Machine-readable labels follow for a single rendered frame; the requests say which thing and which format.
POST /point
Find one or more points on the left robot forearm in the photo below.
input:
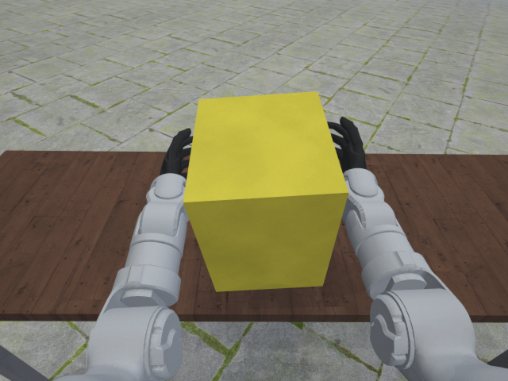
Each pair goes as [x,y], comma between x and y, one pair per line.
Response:
[151,273]

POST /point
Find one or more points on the table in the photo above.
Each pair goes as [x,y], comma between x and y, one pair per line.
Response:
[67,220]

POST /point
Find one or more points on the carton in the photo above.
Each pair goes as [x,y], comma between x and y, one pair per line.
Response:
[265,192]

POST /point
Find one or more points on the right robot upper arm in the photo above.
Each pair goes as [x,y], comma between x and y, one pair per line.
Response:
[426,334]

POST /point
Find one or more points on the left robot hand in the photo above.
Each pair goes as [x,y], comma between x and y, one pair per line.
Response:
[173,160]

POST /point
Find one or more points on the right robot forearm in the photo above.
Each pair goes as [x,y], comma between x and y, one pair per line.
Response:
[388,261]

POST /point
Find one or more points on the left robot upper arm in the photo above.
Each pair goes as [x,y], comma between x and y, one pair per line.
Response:
[134,344]

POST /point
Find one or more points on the right robot hand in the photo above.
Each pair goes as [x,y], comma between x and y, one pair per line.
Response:
[351,154]

